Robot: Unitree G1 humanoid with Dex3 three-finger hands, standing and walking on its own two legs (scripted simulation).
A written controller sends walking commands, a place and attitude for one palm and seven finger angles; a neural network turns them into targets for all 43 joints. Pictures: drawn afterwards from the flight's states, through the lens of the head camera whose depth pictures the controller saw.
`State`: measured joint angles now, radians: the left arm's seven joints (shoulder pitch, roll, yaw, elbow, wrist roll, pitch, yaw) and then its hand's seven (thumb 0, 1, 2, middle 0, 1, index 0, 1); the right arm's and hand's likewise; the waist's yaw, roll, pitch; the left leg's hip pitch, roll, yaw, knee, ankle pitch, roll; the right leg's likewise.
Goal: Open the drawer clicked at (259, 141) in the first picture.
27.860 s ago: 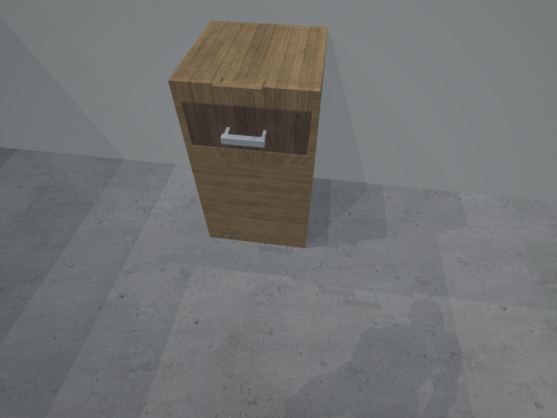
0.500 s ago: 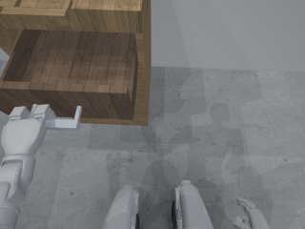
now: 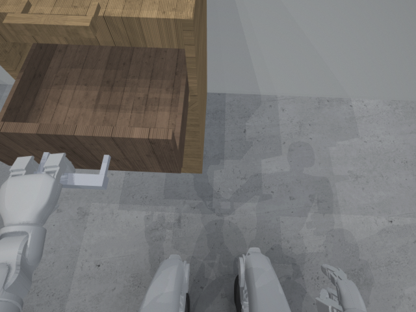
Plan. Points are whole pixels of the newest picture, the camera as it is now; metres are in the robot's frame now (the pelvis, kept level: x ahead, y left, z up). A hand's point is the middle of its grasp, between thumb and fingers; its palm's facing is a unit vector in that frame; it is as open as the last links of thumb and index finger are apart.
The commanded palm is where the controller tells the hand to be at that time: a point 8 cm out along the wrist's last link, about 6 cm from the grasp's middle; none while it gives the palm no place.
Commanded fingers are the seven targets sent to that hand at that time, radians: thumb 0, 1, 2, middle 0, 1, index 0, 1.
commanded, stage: pull the drawer open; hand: left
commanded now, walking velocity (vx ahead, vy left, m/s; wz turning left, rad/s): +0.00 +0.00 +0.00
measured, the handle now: (73, 169) +0.36 +0.28 -0.01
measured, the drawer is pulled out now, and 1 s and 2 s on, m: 0.20 0.24 0.28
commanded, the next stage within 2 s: none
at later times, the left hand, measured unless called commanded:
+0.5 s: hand (47, 211) +0.28 +0.32 -0.03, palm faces -0.05 +0.00 -1.00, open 5.7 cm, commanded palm +0.25 +0.31 +0.00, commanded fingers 0.00 0.90 0.90 -0.40 -1.35 -0.40 -1.35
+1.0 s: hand (43, 221) +0.27 +0.32 -0.03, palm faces -0.06 +0.00 -1.00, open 5.7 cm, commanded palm +0.23 +0.32 +0.00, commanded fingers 0.00 0.90 0.90 -0.40 -1.35 -0.40 -1.35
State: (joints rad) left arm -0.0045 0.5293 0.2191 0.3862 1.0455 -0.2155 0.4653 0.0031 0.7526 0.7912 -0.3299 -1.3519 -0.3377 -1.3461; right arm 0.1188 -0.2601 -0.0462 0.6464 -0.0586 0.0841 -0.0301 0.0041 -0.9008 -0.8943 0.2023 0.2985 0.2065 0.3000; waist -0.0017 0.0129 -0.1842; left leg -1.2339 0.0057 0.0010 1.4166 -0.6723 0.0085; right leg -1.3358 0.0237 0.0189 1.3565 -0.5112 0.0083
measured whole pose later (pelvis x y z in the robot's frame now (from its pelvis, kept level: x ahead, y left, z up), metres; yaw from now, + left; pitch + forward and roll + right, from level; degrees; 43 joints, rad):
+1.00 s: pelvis +0.00 +0.00 -0.01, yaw +0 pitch +28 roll +0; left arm 0.15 0.52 0.24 0.27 1.02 -0.22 0.49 0.00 0.75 0.79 -0.33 -1.35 -0.34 -1.35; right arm 0.09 -0.25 -0.05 0.63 -0.06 0.08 -0.03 0.01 -0.90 -0.89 0.20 0.30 0.21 0.30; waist 0.00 0.01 -0.19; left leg -1.24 0.00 0.00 1.44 -0.68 0.00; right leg -1.35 0.02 0.02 1.39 -0.52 0.00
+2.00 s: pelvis -0.01 -0.01 -0.01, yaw +1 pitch +27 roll +0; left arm 0.30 0.50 0.24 0.18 1.03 -0.22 0.53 0.00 0.74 0.78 -0.34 -1.35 -0.34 -1.35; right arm 0.05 -0.24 -0.05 0.62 -0.06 0.07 -0.03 0.01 -0.90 -0.89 0.20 0.30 0.21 0.30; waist 0.02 0.01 -0.19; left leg -1.24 0.00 -0.01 1.45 -0.68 0.00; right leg -1.35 0.02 0.01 1.40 -0.53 0.00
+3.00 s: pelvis -0.04 -0.02 -0.03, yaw +2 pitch +26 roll +0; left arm 0.11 0.58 0.27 0.33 0.99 -0.31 0.43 0.00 -0.31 0.38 -0.33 -1.22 -0.33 -1.22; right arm 0.09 -0.26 -0.03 0.68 -0.05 0.04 -0.09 0.01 -0.90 -0.89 0.20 0.30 0.21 0.30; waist 0.05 0.01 -0.17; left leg -1.32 -0.01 -0.05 1.52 -0.65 -0.03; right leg -1.41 0.01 -0.02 1.46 -0.50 -0.03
